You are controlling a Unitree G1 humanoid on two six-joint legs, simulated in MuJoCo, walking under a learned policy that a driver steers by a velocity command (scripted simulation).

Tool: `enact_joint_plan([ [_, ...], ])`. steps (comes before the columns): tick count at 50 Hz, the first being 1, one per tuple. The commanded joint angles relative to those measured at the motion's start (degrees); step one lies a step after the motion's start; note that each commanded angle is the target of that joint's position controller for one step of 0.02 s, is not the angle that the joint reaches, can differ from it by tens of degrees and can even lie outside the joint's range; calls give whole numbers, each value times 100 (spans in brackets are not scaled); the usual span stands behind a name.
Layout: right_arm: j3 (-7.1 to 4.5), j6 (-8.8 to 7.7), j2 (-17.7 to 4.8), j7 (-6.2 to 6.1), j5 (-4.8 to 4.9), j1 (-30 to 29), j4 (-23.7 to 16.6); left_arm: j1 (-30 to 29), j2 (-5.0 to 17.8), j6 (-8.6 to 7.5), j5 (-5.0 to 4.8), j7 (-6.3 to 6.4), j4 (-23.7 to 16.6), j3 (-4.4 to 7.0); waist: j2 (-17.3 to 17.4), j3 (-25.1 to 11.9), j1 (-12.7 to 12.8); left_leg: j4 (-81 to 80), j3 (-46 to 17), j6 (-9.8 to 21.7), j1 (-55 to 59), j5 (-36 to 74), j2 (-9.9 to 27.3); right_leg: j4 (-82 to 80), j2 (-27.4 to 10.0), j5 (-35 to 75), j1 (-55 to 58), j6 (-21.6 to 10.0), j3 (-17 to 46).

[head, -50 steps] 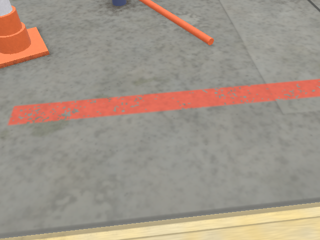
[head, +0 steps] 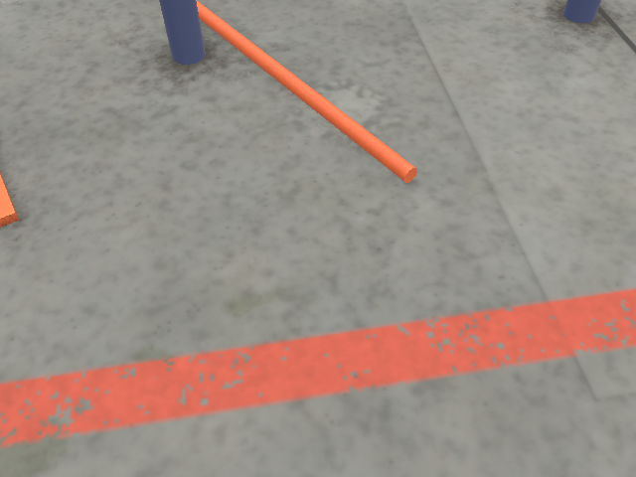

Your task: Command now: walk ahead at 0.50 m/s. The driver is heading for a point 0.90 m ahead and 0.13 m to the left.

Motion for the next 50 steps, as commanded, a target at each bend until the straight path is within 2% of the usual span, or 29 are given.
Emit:
enact_joint_plan([
  [1,-101,-2,-444,77,-134,-91,-540,551,268,-122,-105,24,31,54,-263,-29,-3,286,-357,-65,-1642,431,547,-1912,-1653,423,1162,-738,2006],
  [3,-85,135,-309,126,-196,88,-460,741,281,-231,-105,34,154,23,-321,26,-130,108,-181,-219,-1423,483,521,-1896,-1500,2287,930,-692,1491],
  [6,-67,195,-236,133,-179,-244,-570,1014,501,-291,-108,6,346,31,-425,61,-173,-617,56,-387,-1559,989,502,-1702,-1249,4379,939,-570,779],
  [9,28,200,-130,125,-124,-907,-721,1110,504,-235,-117,-1,423,-11,-640,54,14,-2000,338,-392,-1156,1669,377,-1635,-902,4637,904,-322,336],
  [12,72,197,-144,70,-89,-1261,-756,1480,542,-175,-108,55,607,-25,-652,-80,234,-2709,404,-308,-964,2111,250,-1423,-1049,4561,1436,-264,408],
  [14,53,159,-239,10,-117,-1222,-732,1472,545,-132,-92,103,675,-33,-636,-79,192,-2975,296,-197,-828,1938,233,-1134,-1245,4457,1676,-292,549],
  [16,2,99,-364,-53,-160,-823,-570,1339,606,-95,-100,159,700,-15,-561,-134,10,-3416,244,-45,-391,1694,122,-570,-1324,4469,1806,-249,674],
  [17,-21,26,-394,-84,-197,-398,-392,1273,638,-73,-139,182,720,-3,-333,-254,-197,-4038,248,33,169,2236,70,3,-1165,4206,1765,-116,611],
  [18,-79,-69,-667,-118,-238,-11,-257,1451,625,-79,-148,198,701,-7,66,-596,-227,-4031,-180,132,1021,4382,575,712,-867,3097,1403,64,504],
  [19,-142,-85,-981,-122,-286,365,-222,2152,199,-52,-274,225,727,-103,864,-1349,-30,-3532,-1247,842,2289,7190,1924,2042,-388,64,567,237,290],
  [20,-85,-16,-781,-97,-73,360,-215,2451,169,95,-346,213,928,-87,1184,-1924,-96,-3804,-2194,1651,2436,7620,2547,3016,160,-2634,145,339,529],
  [21,-29,59,-625,-87,44,-5,-299,2110,359,234,-185,206,913,-32,666,-1601,11,-4208,-2057,1616,1834,5978,2347,3263,-24,-2773,3,367,863],
  [22,21,123,-480,-112,24,-456,-356,1662,356,297,-51,182,832,-26,449,-973,86,-4591,-1849,1420,1184,4531,2104,3252,-121,-2553,-160,397,861],
  [24,95,202,-299,-193,-33,-958,-365,1377,211,407,6,158,821,-55,366,-350,338,-5145,-1250,966,113,2977,1619,2563,-369,-1952,171,494,879],
  [27,82,231,-356,-188,-126,-917,-211,1611,27,540,-23,202,1059,-133,474,-415,377,-5216,-810,717,-159,2134,1252,1630,-289,-1643,693,543,631],
  [30,36,285,-498,-148,-89,-815,-62,1487,80,591,-58,234,1144,-151,560,-419,295,-5364,-902,635,-297,548,1231,909,-300,-1135,936,468,544],
  [33,6,435,-518,-139,-6,-858,25,1529,120,552,15,217,1241,-183,371,-8,357,-5516,-933,158,-984,-1136,1082,-221,-371,-463,1428,268,596],
  [34,4,465,-459,-128,-1,-797,58,1535,209,504,63,224,1223,-192,162,181,307,-5397,-886,-65,-1054,-1173,967,-676,-682,-624,1328,191,984],
  [35,5,492,-352,-108,67,-676,58,1311,355,466,12,240,1189,-180,-403,480,85,-5215,-538,-220,-772,-742,582,-1068,-946,-1476,500,98,1483],
  [36,27,488,-270,-80,63,-684,138,1169,221,413,-58,241,1220,-221,-673,553,31,-4842,-367,-253,-1,57,442,-1463,-1060,-1990,-220,122,1669],
  [37,47,462,-169,-48,14,-584,206,1156,223,347,-85,238,1265,-222,-828,345,-40,-4475,-241,-224,527,253,321,-1716,-1052,-2498,-437,174,1721],
  [38,36,440,-190,-28,-24,-472,263,1156,449,325,-108,236,1275,-134,-972,286,-55,-4045,-13,-190,566,3,122,-1860,-1043,-2954,-414,133,1804],
  [40,10,411,-214,40,-117,-526,285,1180,678,333,-98,234,1254,-13,-1107,479,36,-3218,334,-141,54,-142,-154,-2157,-1388,-3557,-200,-153,2235],
  [43,13,295,-127,111,-156,-540,235,1086,632,310,-94,212,1243,58,-911,630,-2,-2690,248,-13,-517,56,94,-2219,-1793,-3065,271,-463,2435],
  [46,0,145,-19,92,-109,-16,415,861,618,252,-101,169,1204,108,-642,595,-234,-3847,403,111,522,-220,-63,-1562,-1423,-2771,37,-370,1825],
  [47,-29,102,-91,50,-113,442,586,791,517,233,-90,157,1166,107,-317,629,-358,-4300,73,145,1187,-362,62,-927,-1175,-2641,-422,-280,1553],
  [48,-111,44,-473,-20,-131,961,697,669,151,183,-120,107,1001,17,759,526,-480,-5211,-1621,378,1910,-1429,1052,517,-578,-2130,-1317,-48,847],
  [49,-239,62,-933,-8,-67,1385,809,450,74,142,-67,48,777,-9,1665,648,-591,-6108,-3470,812,2220,-2478,2068,1796,-43,-1909,-2381,72,147],
  [50,-184,88,-738,-10,-122,1097,753,214,427,123,97,-4,691,69,926,843,-374,-6129,-3664,970,1777,-2429,2253,2586,-359,-1667,-2475,-6,574],
])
